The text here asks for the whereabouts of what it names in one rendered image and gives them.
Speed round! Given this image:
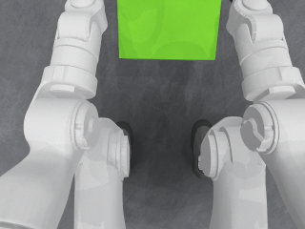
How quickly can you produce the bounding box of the robot right upper arm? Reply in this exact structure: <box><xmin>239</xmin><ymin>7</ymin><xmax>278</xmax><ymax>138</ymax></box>
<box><xmin>239</xmin><ymin>98</ymin><xmax>305</xmax><ymax>229</ymax></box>

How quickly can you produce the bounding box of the carton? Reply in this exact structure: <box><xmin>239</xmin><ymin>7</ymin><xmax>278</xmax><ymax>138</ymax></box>
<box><xmin>117</xmin><ymin>0</ymin><xmax>221</xmax><ymax>61</ymax></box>

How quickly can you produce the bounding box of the robot right thigh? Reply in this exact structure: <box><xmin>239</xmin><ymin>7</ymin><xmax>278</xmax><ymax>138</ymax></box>
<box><xmin>203</xmin><ymin>126</ymin><xmax>268</xmax><ymax>229</ymax></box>

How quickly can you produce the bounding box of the robot left upper arm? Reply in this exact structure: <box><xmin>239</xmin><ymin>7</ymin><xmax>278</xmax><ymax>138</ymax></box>
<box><xmin>0</xmin><ymin>97</ymin><xmax>101</xmax><ymax>229</ymax></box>

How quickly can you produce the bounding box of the robot left forearm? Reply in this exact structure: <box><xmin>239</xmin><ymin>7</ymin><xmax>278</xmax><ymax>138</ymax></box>
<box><xmin>23</xmin><ymin>0</ymin><xmax>108</xmax><ymax>138</ymax></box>

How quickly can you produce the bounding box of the robot right forearm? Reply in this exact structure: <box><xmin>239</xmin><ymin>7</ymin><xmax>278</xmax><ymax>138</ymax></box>
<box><xmin>226</xmin><ymin>0</ymin><xmax>305</xmax><ymax>103</ymax></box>

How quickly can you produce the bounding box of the robot left foot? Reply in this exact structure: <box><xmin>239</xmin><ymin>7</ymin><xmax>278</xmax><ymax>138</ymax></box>
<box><xmin>115</xmin><ymin>121</ymin><xmax>133</xmax><ymax>180</ymax></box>

